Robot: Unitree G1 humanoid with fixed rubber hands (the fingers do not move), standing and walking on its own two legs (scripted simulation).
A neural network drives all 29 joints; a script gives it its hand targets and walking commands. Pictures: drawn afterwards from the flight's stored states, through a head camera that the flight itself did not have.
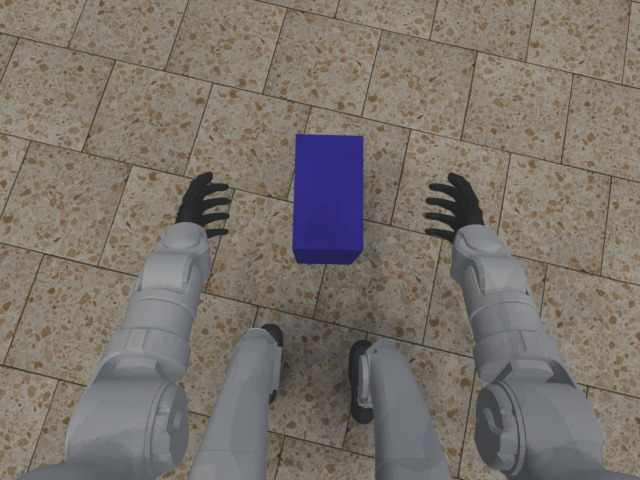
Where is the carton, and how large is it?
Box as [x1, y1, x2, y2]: [292, 134, 362, 264]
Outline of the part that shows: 296,134 292,249 296,261 300,263 350,264 362,251 362,136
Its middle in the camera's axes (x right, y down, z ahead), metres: +0.01 -0.09 +0.95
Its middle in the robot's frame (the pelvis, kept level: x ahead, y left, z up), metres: +0.55 +0.00 -0.55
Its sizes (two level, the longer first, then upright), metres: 0.256 0.149 0.255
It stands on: the floor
